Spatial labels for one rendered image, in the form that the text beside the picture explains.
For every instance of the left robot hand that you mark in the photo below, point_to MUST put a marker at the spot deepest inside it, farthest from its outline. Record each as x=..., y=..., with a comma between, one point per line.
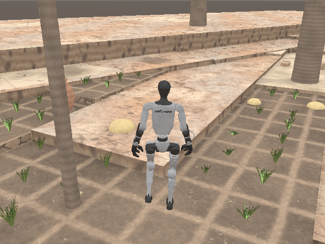
x=134, y=150

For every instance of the right robot upper arm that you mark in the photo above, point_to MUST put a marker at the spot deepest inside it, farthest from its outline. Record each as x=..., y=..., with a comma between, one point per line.
x=181, y=115

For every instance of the left robot shin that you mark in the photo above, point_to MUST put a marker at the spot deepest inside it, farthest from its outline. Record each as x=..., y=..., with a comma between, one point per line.
x=149, y=180

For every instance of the right robot hand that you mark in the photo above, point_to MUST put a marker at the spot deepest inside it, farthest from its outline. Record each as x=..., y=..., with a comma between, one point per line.
x=187, y=147

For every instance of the left robot upper arm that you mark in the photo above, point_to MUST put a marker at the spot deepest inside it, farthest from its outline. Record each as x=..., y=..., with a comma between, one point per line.
x=144, y=115

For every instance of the left robot thigh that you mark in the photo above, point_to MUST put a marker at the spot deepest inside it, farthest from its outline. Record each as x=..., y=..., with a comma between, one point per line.
x=150, y=148

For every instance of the left robot forearm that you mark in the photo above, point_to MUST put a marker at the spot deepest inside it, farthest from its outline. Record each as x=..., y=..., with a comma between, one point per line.
x=138, y=136

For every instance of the right robot forearm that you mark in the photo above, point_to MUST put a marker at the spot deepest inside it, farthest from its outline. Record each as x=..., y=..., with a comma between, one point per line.
x=187, y=136

